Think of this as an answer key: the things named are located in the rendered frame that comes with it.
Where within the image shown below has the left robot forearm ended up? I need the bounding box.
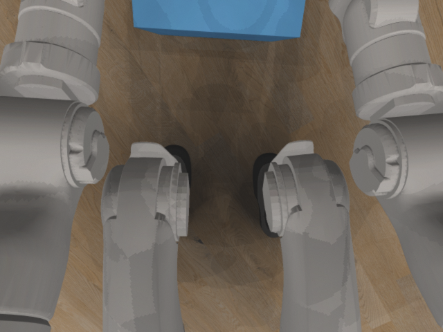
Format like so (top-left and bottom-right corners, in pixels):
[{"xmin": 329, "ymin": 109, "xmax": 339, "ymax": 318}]
[{"xmin": 0, "ymin": 0, "xmax": 105, "ymax": 106}]

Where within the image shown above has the right robot shin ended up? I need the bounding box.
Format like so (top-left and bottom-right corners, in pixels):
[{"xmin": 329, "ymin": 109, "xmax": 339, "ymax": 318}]
[{"xmin": 266, "ymin": 140, "xmax": 350, "ymax": 233}]

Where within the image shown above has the left robot shin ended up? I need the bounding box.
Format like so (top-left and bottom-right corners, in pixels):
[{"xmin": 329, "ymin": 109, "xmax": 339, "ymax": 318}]
[{"xmin": 101, "ymin": 142, "xmax": 178, "ymax": 226}]

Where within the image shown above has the robot shin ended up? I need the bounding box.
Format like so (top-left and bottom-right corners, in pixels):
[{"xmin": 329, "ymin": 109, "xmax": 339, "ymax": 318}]
[
  {"xmin": 101, "ymin": 142, "xmax": 178, "ymax": 226},
  {"xmin": 266, "ymin": 140, "xmax": 350, "ymax": 233}
]

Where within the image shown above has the carton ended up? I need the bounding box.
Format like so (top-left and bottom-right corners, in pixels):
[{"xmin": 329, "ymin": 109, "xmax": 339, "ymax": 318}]
[{"xmin": 132, "ymin": 0, "xmax": 305, "ymax": 42}]

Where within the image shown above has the right robot upper arm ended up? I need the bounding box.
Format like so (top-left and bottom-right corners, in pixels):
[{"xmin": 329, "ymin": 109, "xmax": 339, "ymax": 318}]
[{"xmin": 349, "ymin": 113, "xmax": 443, "ymax": 328}]

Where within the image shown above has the right robot forearm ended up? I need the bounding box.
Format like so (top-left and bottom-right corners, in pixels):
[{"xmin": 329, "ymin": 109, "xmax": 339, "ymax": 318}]
[{"xmin": 328, "ymin": 0, "xmax": 443, "ymax": 122}]

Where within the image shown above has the left robot upper arm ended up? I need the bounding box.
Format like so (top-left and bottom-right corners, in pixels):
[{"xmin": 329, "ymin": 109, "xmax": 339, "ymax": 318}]
[{"xmin": 0, "ymin": 96, "xmax": 109, "ymax": 332}]

